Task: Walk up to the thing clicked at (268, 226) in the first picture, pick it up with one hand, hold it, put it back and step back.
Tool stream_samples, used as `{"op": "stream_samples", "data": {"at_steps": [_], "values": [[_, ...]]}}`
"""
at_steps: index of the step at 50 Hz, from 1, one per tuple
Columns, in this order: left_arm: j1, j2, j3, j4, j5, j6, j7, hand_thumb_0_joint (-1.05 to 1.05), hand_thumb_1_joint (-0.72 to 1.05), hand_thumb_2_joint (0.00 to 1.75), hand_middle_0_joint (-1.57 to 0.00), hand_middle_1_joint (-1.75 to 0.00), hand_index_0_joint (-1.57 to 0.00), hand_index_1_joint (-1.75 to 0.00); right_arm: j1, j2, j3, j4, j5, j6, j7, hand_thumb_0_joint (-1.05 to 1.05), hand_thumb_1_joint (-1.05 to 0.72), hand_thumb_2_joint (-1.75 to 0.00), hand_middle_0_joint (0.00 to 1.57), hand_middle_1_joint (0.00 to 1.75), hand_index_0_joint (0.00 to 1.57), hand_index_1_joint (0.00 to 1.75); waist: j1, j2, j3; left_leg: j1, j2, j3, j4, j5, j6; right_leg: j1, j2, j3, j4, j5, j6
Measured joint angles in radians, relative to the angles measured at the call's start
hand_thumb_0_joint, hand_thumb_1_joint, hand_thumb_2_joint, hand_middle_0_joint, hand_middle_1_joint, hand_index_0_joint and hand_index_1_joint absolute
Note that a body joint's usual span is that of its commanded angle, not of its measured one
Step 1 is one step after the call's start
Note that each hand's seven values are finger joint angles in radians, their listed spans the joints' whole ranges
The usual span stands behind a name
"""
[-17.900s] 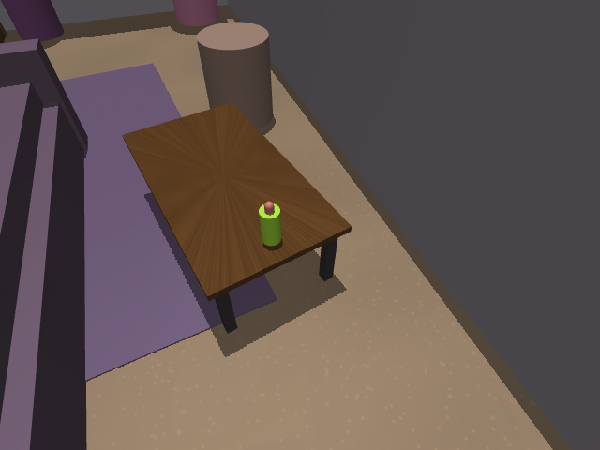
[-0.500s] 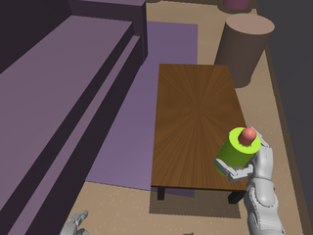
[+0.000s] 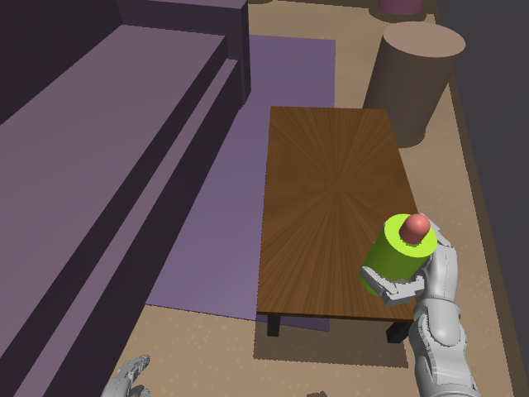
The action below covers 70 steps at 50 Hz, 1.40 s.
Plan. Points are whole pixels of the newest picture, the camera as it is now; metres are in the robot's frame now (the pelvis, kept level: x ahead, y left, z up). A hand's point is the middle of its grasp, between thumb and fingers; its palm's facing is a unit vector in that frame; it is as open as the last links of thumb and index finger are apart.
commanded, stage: hold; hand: right
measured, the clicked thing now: (397, 252) +0.32 -0.17 +0.07
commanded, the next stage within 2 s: crouch in 0.80 s
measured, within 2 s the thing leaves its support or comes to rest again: neither
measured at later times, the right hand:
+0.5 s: hand (394, 264) +0.32 -0.17 +0.04, palm faces +0.22 +0.98 +0.00, open 9.9 cm
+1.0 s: hand (391, 257) +0.33 -0.17 +0.04, palm faces +0.22 +0.98 +0.00, open 9.9 cm
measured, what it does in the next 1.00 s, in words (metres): stands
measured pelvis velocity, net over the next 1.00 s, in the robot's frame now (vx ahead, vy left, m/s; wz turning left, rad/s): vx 0.00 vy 0.00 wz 0.00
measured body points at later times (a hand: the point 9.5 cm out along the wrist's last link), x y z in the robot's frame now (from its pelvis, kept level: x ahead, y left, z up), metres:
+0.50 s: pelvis -0.01 +0.00 +0.00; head +0.03 -0.01 +0.45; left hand +0.13 +0.24 -0.10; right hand +0.30 -0.22 +0.04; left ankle +0.00 +0.13 -0.71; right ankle +0.02 -0.13 -0.71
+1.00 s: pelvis +0.00 +0.00 +0.00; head +0.04 +0.00 +0.45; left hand +0.14 +0.24 -0.11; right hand +0.31 -0.22 +0.04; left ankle +0.00 +0.13 -0.71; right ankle +0.02 -0.13 -0.71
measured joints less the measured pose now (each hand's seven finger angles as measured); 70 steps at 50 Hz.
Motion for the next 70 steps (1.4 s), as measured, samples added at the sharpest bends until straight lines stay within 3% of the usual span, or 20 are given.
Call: {"op": "stream_samples", "data": {"at_steps": [49, 59, 65, 70], "values": [[-0.004, -0.006, -0.012, -0.004, 0.002, -0.009, -0.003, 0.01, 0.9, 0.91, -0.2, -0.31, -0.21, -0.31, -0.02, 0.002, -0.014, 0.035, 0.0, -0.011, 0.008, -0.02, 0.46, -1.14, 0.76, 1.11, 0.77, 1.12, 0.002, 0.001, -0.001, -0.003, 0.0, -0.002, -0.001, 0.001, 0.002, 0.0, 0.0, -0.001, -0.006, 0.003, 0.002], [-0.02, 0.002, 0.004, 0.011, 0.017, -0.01, -0.01, 0.01, 0.91, 0.92, -0.19, -0.3, -0.2, -0.31, -0.099, -0.013, -0.059, 0.168, -0.005, -0.075, 0.02, -0.02, 0.46, -1.14, 0.76, 1.11, 0.77, 1.12, 0.01, 0.016, -0.013, -0.112, -0.002, 0.004, 0.081, -0.024, 0.004, -0.11, -0.001, 0.007, 0.072, -0.018, 0.003], [-0.037, 0.018, 0.014, 0.009, 0.031, -0.018, -0.024, 0.01, 0.91, 0.92, -0.19, -0.3, -0.2, -0.31, -0.213, -0.05, -0.108, 0.306, -0.018, -0.157, 0.038, -0.02, 0.46, -1.14, 0.76, 1.11, 0.77, 1.12, 0.03, 0.03, -0.04, -0.31, -0.005, 0.002, 0.232, -0.067, 0.004, -0.306, -0.005, 0.01, 0.218, -0.059, 0.004], [-0.036, 0.031, 0.011, 0.0, 0.046, -0.019, -0.037, 0.01, 0.91, 0.92, -0.19, -0.3, -0.2, -0.31, -0.319, -0.103, -0.172, 0.421, -0.03, -0.222, 0.065, -0.02, 0.46, -1.14, 0.76, 1.11, 0.77, 1.13, 0.059, 0.034, -0.093, -0.538, -0.013, 0.002, 0.409, -0.122, 0.003, -0.535, -0.012, 0.017, 0.398, -0.114, 0.005]]}}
